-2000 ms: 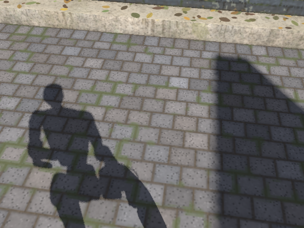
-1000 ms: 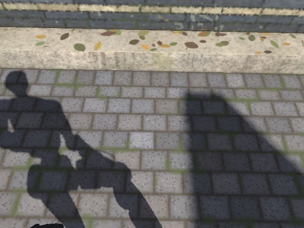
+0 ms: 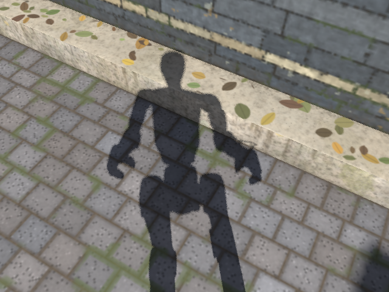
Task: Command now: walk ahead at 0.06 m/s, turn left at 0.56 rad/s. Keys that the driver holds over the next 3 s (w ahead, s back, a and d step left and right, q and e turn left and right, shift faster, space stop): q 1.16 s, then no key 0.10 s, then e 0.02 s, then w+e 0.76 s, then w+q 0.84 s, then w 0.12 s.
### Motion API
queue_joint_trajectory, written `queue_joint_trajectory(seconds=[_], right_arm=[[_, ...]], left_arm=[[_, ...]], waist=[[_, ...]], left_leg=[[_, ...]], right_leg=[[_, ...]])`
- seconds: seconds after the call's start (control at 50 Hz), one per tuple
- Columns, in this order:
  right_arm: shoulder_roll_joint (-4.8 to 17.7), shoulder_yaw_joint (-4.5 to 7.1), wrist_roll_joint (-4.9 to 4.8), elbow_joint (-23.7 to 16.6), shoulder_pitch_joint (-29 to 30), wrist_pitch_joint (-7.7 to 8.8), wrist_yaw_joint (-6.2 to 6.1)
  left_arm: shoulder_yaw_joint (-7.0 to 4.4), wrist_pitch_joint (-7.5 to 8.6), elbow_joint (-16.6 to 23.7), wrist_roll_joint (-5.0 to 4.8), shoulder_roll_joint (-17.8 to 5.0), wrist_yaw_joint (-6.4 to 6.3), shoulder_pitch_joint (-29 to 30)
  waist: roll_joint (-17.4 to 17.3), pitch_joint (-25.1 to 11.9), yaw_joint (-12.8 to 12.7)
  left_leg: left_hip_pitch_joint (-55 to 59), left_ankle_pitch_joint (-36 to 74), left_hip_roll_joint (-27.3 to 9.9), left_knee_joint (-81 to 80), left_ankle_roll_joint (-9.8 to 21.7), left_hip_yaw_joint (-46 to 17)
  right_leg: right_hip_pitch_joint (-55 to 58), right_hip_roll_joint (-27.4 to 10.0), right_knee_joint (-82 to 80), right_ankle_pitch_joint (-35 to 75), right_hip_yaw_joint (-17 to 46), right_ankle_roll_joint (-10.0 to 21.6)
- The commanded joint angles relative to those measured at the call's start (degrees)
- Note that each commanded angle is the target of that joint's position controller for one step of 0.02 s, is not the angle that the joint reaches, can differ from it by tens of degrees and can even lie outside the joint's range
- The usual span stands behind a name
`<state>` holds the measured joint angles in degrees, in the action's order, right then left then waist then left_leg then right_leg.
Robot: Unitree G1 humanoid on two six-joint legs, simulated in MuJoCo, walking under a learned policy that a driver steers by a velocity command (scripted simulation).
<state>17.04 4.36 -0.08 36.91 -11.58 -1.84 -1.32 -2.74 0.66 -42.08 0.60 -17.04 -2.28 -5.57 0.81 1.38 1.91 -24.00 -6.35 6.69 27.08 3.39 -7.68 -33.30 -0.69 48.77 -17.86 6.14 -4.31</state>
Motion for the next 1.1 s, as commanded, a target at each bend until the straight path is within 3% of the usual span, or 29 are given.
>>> queue_joint_trajectory(seconds=[0.02,0.1,0.12,0.14,0.16,0.18,0.2,0.24,0.28,0.36,0.44,0.5,0.52,0.54,0.56,0.58,0.6,0.62,0.64,0.7,0.78,0.9,0.96,0.98,1.0,1.02,1.04,1.06,1.1], right_arm=[[9.14,2.58,-0.11,-5.01,2.45,0.17,-0.59],[8.26,2.37,-1.08,-5.23,2.24,-0.73,-0.69],[6.41,1.85,-1.14,-5.28,0.64,-0.79,-0.77],[4.01,1.39,-1.24,-6.47,-1.10,-0.52,-0.65],[8.31,2.61,-0.57,-6.73,-0.52,0.34,-0.44],[11.27,3.76,-0.46,-5.50,-1.82,0.41,-0.15],[10.94,4.03,-0.82,-3.81,-3.11,-0.20,-0.24],[8.09,3.48,-0.76,-2.89,-3.85,-1.59,-0.55],[5.81,2.69,-1.32,-4.13,-1.61,-1.92,-0.32],[3.72,1.52,-1.13,-6.84,3.17,-1.63,0.48],[4.89,1.76,-1.09,-7.52,2.87,-1.81,1.60],[4.94,2.42,-1.10,-6.11,-1.48,-2.02,2.22],[6.22,3.06,-0.97,-5.31,-3.71,-1.97,1.85],[11.78,4.55,-0.99,-5.75,-5.52,-1.69,1.03],[16.82,5.17,0.71,-7.06,-4.88,-0.95,0.96],[13.55,4.36,1.90,-6.98,-5.88,0.35,1.30],[11.92,3.50,1.67,-6.33,-3.31,1.12,1.12],[10.54,3.23,0.51,-6.53,0.12,1.29,0.70],[9.12,2.61,-0.58,-6.80,2.56,1.11,0.36],[8.36,2.01,-0.06,-6.89,3.20,0.63,-0.42],[9.48,2.46,-0.33,-6.27,1.91,0.39,-0.86],[10.61,2.88,-0.52,-6.47,2.92,-0.29,-0.05],[10.33,2.80,-1.33,-6.68,4.73,-0.73,0.04],[9.87,2.64,-1.81,-6.84,5.52,-0.90,-0.17],[8.01,2.17,-1.64,-6.89,4.04,-0.86,-0.37],[5.57,1.66,-1.30,-7.09,0.35,-0.57,-0.23],[9.91,3.10,-1.03,-7.17,1.38,0.06,-0.34],[12.98,4.30,-0.78,-6.13,0.41,0.12,-0.27],[11.05,4.34,-1.05,-3.66,-1.27,-1.08,-0.49]], left_arm=[[-1.25,0.67,3.55,-0.41,-4.69,0.25,-1.35],[-1.95,1.72,3.08,-0.80,-5.20,1.16,-4.58],[-2.82,1.70,2.96,-0.09,-8.01,1.07,-6.29],[-4.09,0.93,3.59,1.61,-13.66,0.75,-4.51],[-3.98,0.83,4.03,2.91,-11.54,0.85,-4.89],[-3.15,0.92,5.30,2.23,-8.71,0.56,-2.38],[-2.68,0.81,5.84,1.34,-6.50,0.34,-0.01],[-2.15,0.43,6.27,-0.04,-5.02,0.00,1.36],[-2.30,-0.19,6.10,0.31,-5.43,-0.24,0.46],[-3.46,-1.10,5.39,0.30,-7.95,-0.54,-2.06],[-4.44,-1.09,4.97,-0.74,-10.23,0.29,-1.96],[-4.58,-0.92,4.32,-2.27,-10.20,0.50,-0.95],[-4.15,-0.75,3.03,-2.22,-8.27,0.69,-3.71],[-3.26,-0.67,3.58,-0.19,-4.92,1.07,-4.96],[-2.45,-0.41,7.57,1.21,-3.66,0.63,-0.11],[-3.40,-0.24,7.75,0.42,-6.63,0.21,3.55],[-3.79,-0.42,7.36,-0.50,-7.41,0.12,3.42],[-4.07,-0.61,6.02,-0.33,-7.14,-0.26,1.89],[-4.30,-0.84,5.62,0.07,-7.61,-0.60,1.11],[-4.11,-0.53,5.01,-0.13,-6.22,-0.06,-1.13],[-3.23,-0.25,5.86,-0.34,-4.49,0.29,1.21],[-3.28,0.73,6.52,-1.01,-5.13,1.45,1.37],[-3.51,1.41,6.12,-1.17,-5.05,2.15,-1.37],[-3.74,1.58,5.45,-0.95,-5.21,2.21,-3.31],[-4.44,1.50,5.27,-0.27,-7.74,1.96,-4.94],[-5.28,0.85,6.07,0.75,-12.72,1.58,-3.03],[-5.16,0.90,6.32,2.11,-11.47,1.71,-3.56],[-4.22,1.04,7.31,1.60,-8.70,1.37,-1.30],[-3.26,0.75,8.16,0.21,-5.60,0.74,2.51]], waist=[[-9.14,-9.22,-1.54],[-9.59,-8.71,-3.64],[-5.97,-9.69,-3.35],[10.41,-7.60,-0.36],[15.63,-7.68,-1.97],[10.73,-7.31,-1.09],[7.57,-6.29,-0.22],[6.57,-4.59,-0.39],[7.69,-3.65,-1.37],[10.31,-5.75,-4.20],[11.57,-6.46,-4.30],[10.23,-6.34,-1.25],[6.67,-6.71,-0.77],[-7.59,-7.06,-1.66],[-20.55,-6.59,-0.59],[-13.58,-9.20,2.93],[-11.18,-7.15,0.95],[-8.29,-6.09,-0.73],[-8.63,-5.44,-1.58],[-8.66,-7.26,-2.68],[-8.87,-6.69,-1.29],[-10.02,-6.11,-0.55],[-9.96,-6.85,-2.39],[-9.30,-7.07,-3.75],[-5.49,-8.57,-3.33],[9.95,-7.73,0.40],[14.64,-6.13,-1.66],[9.40,-5.31,-0.75],[6.08,-3.22,0.22]], left_leg=[[5.99,-2.69,-13.40,-7.97,9.30,-17.47],[7.11,0.55,-11.11,-3.10,6.37,-20.16],[2.46,-6.61,-8.30,1.85,3.56,-17.52],[-9.29,-22.09,0.49,13.26,-0.40,-5.82],[-13.08,-29.63,1.17,27.38,-3.39,-1.24],[-13.06,-26.36,-1.36,35.72,-4.94,-1.77],[-12.94,-23.12,-2.07,39.06,-6.04,-0.81],[-14.17,-18.75,-2.86,44.75,-7.91,0.67],[-13.70,-15.83,-3.78,41.53,-8.92,3.99],[-9.46,-16.16,-7.03,28.26,-9.37,6.69],[-0.83,-15.89,-7.26,17.05,-7.09,10.15],[8.26,-6.46,-5.64,1.63,-3.06,12.35],[15.27,-0.59,-5.17,-3.62,-1.11,10.46],[24.94,16.08,-16.12,-6.41,3.06,-5.38],[24.60,26.29,-28.63,-6.46,15.15,-22.38],[22.44,20.81,-28.00,-7.90,17.74,-21.50],[20.24,16.18,-24.63,-7.93,14.55,-16.29],[18.87,11.52,-21.07,-7.62,11.09,-12.87],[17.74,11.41,-19.57,-7.47,9.44,-11.48],[15.32,14.04,-17.06,-7.19,9.47,-9.82],[16.37,8.02,-16.27,-6.62,9.49,-12.79],[13.45,6.04,-15.83,-5.16,9.97,-20.51],[13.67,9.00,-13.94,-2.53,8.21,-22.91],[11.69,7.13,-12.19,-0.92,6.31,-22.10],[6.57,-1.75,-9.41,3.59,3.27,-19.28],[-3.95,-21.31,-0.59,15.18,-0.84,-7.99],[-9.78,-31.74,0.95,28.69,-3.97,-2.50],[-10.15,-28.12,-2.39,37.51,-5.57,-2.78],[-11.00,-21.23,-3.40,43.18,-7.56,-1.24]], right_leg=[[6.79,1.76,-5.25,0.50,-0.46,0.22],[17.18,2.08,-23.98,6.43,-1.65,2.68],[24.31,-4.74,-26.99,9.84,2.48,5.13],[28.43,-17.14,-29.25,19.48,15.39,12.55],[25.72,-23.90,-31.38,26.30,23.62,19.77],[25.00,-22.76,-30.27,27.44,19.66,19.78],[24.33,-18.62,-29.11,26.38,13.54,16.93],[24.29,-14.97,-28.41,26.48,6.94,14.77],[24.39,-12.83,-29.45,25.92,2.06,14.88],[28.52,-14.78,-28.97,25.74,-0.69,16.10],[26.74,-17.07,-28.16,25.59,-2.33,16.13],[24.04,-16.52,-23.02,22.33,-4.97,12.58],[19.47,-14.60,-18.11,17.26,-7.94,8.94],[6.77,-8.85,-3.35,0.63,-14.20,3.06],[-7.44,-0.86,9.33,-20.37,-11.59,-0.39],[-7.30,-1.34,17.73,-20.59,-4.20,-0.10],[-7.25,-2.15,19.51,-15.80,-2.75,0.75],[-7.06,-2.69,18.12,-10.85,-2.24,0.86],[-6.73,-2.69,16.92,-7.48,-2.12,0.51],[-2.25,-0.46,16.56,-2.09,-2.98,-0.48],[-0.43,0.63,4.03,-0.98,-2.10,-0.85],[7.79,2.89,-7.92,-4.25,-1.16,0.40],[14.10,3.54,-19.13,0.06,-1.54,1.81],[19.14,2.90,-26.24,6.66,-2.17,2.66],[26.36,-3.60,-28.13,11.91,2.04,5.00],[30.93,-15.62,-29.17,23.56,14.37,11.93],[27.24,-23.17,-31.41,27.66,23.10,20.27],[25.67,-22.52,-31.03,25.92,19.51,20.68],[24.61,-15.43,-29.98,20.49,9.39,15.91]])
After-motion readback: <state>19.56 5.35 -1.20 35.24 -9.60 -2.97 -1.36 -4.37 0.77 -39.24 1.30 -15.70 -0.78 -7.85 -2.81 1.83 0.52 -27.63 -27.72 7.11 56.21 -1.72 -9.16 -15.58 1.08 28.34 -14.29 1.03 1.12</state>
